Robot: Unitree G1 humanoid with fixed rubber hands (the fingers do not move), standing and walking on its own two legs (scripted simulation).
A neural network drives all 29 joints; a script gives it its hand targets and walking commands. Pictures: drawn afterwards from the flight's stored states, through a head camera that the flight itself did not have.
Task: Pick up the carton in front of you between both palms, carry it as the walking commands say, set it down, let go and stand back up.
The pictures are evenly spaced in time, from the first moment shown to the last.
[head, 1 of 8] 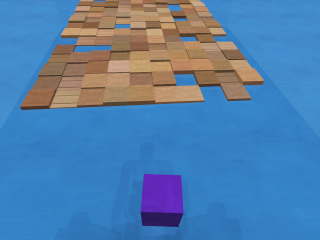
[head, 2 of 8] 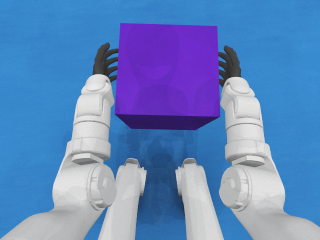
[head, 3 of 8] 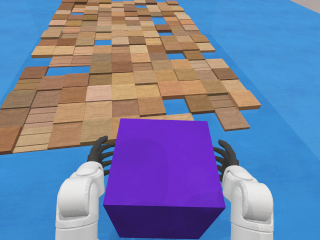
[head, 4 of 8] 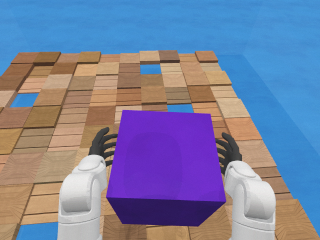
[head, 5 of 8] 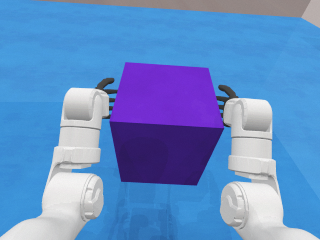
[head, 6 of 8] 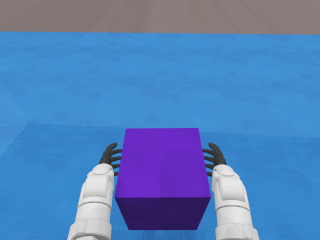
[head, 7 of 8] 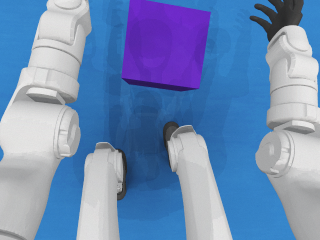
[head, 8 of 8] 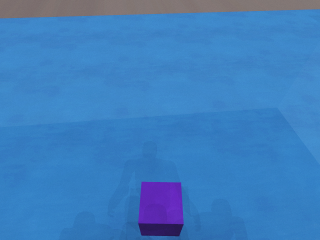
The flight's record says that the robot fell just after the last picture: no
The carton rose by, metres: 0.79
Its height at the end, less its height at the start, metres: +0.00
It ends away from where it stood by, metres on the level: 6.20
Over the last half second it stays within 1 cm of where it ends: yes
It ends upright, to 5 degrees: yes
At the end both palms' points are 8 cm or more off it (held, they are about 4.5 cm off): yes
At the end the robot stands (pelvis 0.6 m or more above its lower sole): yes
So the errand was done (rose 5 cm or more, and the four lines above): yes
